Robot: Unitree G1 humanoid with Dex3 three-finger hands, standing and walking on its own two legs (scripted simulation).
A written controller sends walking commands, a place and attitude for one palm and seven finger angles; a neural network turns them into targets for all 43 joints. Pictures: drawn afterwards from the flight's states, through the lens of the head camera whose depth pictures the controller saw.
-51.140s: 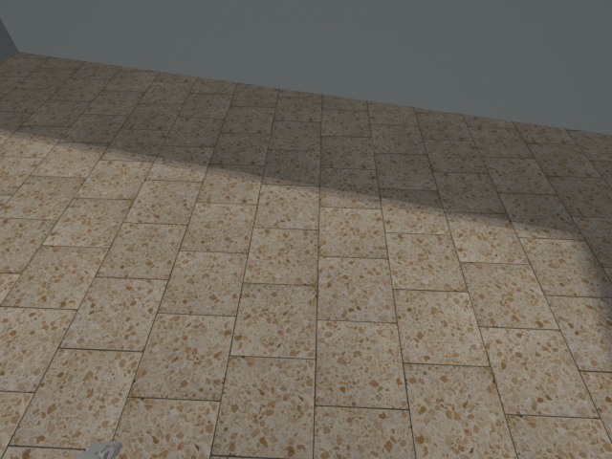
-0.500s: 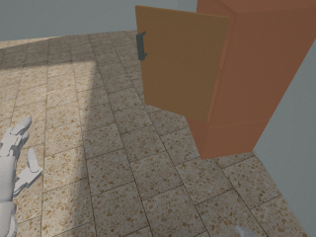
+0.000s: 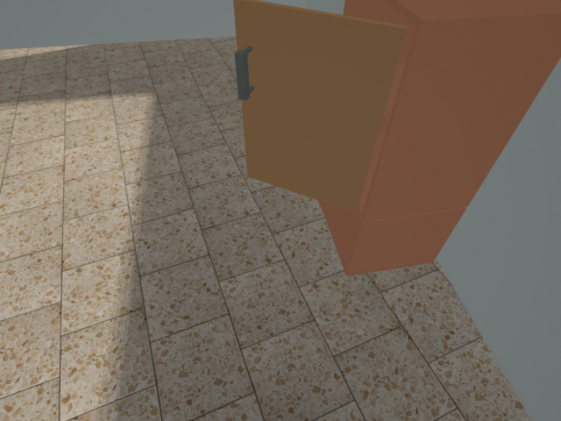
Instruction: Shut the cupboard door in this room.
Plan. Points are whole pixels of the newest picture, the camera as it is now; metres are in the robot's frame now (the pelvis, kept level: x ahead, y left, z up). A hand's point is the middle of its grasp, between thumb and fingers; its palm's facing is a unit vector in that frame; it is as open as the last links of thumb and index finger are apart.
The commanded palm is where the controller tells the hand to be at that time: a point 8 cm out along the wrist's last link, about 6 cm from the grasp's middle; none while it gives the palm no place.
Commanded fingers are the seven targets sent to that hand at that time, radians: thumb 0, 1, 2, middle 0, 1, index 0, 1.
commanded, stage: let the arm hang, fingers relaxed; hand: left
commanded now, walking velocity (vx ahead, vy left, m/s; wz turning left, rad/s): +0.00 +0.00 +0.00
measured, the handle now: (246, 72) +0.95 +0.14 +0.04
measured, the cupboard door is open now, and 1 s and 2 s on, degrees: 54 54 54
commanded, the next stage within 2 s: look to check the result in 0.54 s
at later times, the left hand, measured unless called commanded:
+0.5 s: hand out of the picture -0.04 +0.16 -0.18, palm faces +0.03 -0.99 -0.13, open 7.3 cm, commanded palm none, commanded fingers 0.00 0.90 0.90 -0.20 -0.30 -0.20 -0.30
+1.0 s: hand out of the picture -0.03 +0.20 -0.18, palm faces +0.00 -0.98 -0.19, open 7.3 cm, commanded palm none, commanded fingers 0.00 0.90 0.90 -0.20 -0.30 -0.20 -0.30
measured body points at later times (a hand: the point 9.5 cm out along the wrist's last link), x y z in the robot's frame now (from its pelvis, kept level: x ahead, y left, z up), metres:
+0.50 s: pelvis +0.00 +0.02 +0.00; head -0.01 +0.02 +0.45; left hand -0.04 +0.21 -0.16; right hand -0.05 -0.18 -0.16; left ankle +0.03 +0.13 -0.74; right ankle -0.03 -0.08 -0.74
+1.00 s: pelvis +0.00 +0.03 +0.00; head +0.00 +0.03 +0.45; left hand -0.02 +0.25 -0.16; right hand -0.03 -0.18 -0.16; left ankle +0.03 +0.13 -0.74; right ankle -0.03 -0.08 -0.74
